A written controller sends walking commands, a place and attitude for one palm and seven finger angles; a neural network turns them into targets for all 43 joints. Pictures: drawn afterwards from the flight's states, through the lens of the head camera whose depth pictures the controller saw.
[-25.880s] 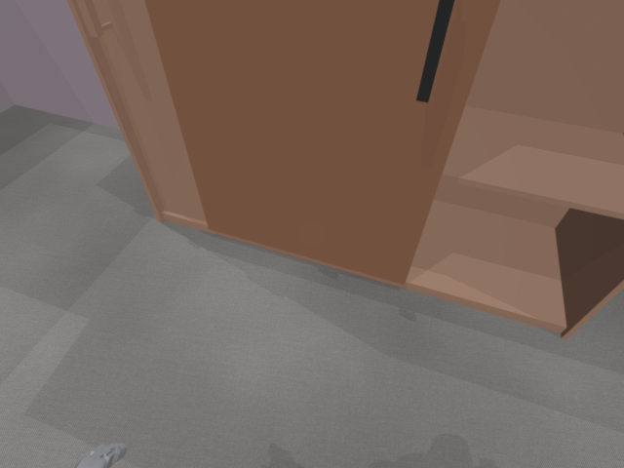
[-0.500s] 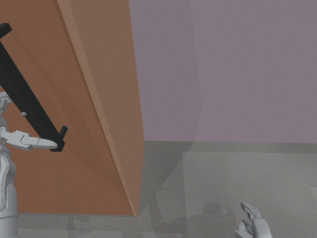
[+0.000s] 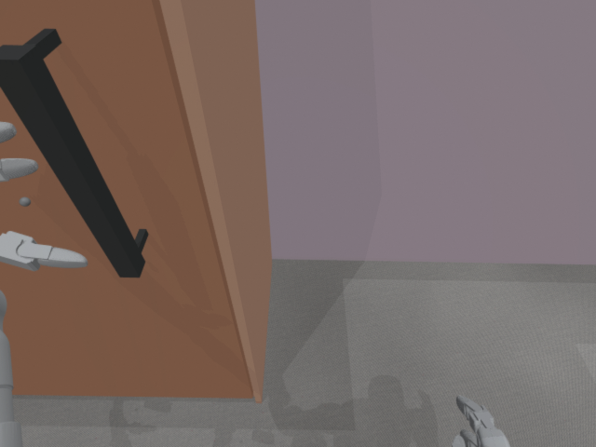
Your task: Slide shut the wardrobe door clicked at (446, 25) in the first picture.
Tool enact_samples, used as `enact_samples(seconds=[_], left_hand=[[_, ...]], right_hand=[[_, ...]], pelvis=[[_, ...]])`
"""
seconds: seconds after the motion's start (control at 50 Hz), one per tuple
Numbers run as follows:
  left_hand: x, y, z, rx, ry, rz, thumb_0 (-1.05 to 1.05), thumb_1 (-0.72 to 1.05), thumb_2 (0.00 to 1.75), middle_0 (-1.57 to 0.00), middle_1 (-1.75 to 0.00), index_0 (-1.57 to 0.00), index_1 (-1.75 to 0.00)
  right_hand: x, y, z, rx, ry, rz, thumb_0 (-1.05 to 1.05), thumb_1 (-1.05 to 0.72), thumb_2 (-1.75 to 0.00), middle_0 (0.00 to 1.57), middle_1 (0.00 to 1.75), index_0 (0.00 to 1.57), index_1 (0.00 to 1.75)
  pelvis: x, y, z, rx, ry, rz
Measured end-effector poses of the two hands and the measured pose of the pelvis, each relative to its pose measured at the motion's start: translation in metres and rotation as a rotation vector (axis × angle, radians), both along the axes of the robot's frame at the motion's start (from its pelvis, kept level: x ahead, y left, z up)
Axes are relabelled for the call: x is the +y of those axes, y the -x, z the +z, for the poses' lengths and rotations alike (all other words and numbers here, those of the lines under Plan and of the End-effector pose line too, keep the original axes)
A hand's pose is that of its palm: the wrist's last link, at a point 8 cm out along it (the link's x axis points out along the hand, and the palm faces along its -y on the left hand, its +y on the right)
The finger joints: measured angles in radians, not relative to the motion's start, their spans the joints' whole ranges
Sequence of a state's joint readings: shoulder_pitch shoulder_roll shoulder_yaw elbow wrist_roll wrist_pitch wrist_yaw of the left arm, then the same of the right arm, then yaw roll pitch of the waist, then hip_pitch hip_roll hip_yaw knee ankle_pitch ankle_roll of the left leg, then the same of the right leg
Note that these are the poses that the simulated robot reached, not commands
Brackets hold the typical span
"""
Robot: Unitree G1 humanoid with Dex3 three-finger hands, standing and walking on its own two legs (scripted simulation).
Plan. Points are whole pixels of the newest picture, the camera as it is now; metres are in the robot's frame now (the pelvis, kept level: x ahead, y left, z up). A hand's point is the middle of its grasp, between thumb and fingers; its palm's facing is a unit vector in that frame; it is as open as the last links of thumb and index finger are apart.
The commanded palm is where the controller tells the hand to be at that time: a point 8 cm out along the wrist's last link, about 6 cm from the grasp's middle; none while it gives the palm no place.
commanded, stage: slip the hand off the handle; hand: left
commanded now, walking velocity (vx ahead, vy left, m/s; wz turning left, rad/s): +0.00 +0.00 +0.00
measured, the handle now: (97, 176) +0.34 +0.27 +0.21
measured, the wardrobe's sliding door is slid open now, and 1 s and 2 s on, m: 0.00 0.00 0.00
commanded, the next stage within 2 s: draw the hand back to the body in 1.06 s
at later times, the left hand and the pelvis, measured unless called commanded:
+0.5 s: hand out of the picture +0.20 +0.31 +0.21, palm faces +0.49 -0.85 -0.19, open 14.7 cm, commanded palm +0.14 +0.34 +0.21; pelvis +0.00 +0.01 +0.00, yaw +2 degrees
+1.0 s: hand out of the picture +0.17 +0.31 +0.20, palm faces +0.49 -0.84 -0.24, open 14.7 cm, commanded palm +0.12 +0.35 +0.21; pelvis -0.01 -0.02 +0.00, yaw +2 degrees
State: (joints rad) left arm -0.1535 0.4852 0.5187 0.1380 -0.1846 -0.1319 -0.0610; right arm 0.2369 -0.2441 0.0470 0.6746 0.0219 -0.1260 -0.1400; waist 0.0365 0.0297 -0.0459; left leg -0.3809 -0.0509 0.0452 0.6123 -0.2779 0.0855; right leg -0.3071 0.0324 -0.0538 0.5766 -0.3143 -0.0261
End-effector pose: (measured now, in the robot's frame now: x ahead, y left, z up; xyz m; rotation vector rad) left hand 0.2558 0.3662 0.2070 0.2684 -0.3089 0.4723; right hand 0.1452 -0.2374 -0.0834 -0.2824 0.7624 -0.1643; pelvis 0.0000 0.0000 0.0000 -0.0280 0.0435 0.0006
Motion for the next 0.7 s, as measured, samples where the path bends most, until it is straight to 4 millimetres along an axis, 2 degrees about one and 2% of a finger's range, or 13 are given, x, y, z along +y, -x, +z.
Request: enact_samples(seconds=[0.16, 0.36, 0.46, 0.58, 0.7], left_hand=[[-0.005, 0.028, -0.005, -0.016, -0.011, -0.013, -0.02, -0.56, 0.2, -0.28, -1.17, -0.25, -1.15], [-0.012, 0.077, 0.003, -0.036, -0.028, 0.015, -0.02, -0.56, 0.2, -0.26, -1.16, -0.25, -1.15], [-0.021, 0.096, 0.003, -0.025, -0.027, 0.006, -0.02, -0.56, 0.2, -0.26, -1.16, -0.25, -1.15], [-0.026, 0.107, 0.001, -0.004, -0.028, 0.014, -0.02, -0.56, 0.2, -0.26, -1.16, -0.25, -1.15], [-0.024, 0.124, 0.001, 0.019, -0.056, 0.024, -0.02, -0.56, 0.2, -0.26, -1.16, -0.25, -1.15]], right_hand=[[0.013, -0.008, 0.006, -0.033, -0.008, 0.028, 0.01, -0.91, -0.9, 0.2, 0.3, 0.2, 0.3], [0.039, -0.043, 0.022, -0.138, -0.031, 0.118, 0.01, -0.91, -0.9, 0.2, 0.3, 0.2, 0.3], [0.052, -0.056, 0.029, -0.184, -0.048, 0.163, 0.01, -0.91, -0.9, 0.2, 0.3, 0.2, 0.3], [0.057, -0.059, 0.032, -0.203, -0.063, 0.189, 0.01, -0.91, -0.9, 0.2, 0.3, 0.2, 0.3], [0.049, -0.051, 0.028, -0.187, -0.067, 0.179, 0.01, -0.91, -0.9, 0.2, 0.3, 0.2, 0.3]], pelvis=[[0.009, -0.004, 0.001, -0.016, 0.003, -0.006], [0.013, -0.002, 0.002, -0.048, 0.003, 0.014], [0.011, 0.001, 0.002, -0.061, 0.001, 0.025], [0.006, 0.005, 0.003, -0.07, -0.003, 0.029], [-0.001, 0.005, 0.003, -0.068, -0.001, 0.026]])
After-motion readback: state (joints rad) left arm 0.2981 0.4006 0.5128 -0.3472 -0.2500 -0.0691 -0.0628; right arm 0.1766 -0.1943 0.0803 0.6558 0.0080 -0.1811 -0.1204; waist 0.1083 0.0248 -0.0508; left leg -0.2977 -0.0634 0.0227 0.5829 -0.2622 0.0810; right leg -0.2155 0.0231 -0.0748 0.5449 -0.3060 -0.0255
